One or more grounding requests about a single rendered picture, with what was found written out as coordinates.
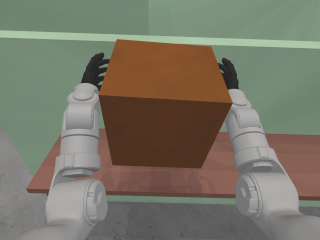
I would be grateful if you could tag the left robot upper arm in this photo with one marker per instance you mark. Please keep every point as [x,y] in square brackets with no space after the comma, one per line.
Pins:
[73,209]

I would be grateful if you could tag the carton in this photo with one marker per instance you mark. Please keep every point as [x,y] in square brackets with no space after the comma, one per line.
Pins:
[163,104]

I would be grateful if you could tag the table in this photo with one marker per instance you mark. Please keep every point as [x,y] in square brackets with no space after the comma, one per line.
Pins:
[299,155]

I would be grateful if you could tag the robot right hand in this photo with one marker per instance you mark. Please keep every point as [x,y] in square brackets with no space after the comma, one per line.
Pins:
[229,75]

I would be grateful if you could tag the robot left forearm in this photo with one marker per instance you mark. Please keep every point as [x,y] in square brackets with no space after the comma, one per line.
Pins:
[79,137]

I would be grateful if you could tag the robot left hand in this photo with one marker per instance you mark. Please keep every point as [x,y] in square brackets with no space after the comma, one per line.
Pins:
[91,75]

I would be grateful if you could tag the right robot upper arm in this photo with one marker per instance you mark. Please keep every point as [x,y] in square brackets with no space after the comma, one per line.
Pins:
[271,201]

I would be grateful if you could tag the robot right forearm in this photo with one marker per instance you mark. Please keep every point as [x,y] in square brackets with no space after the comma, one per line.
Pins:
[252,153]

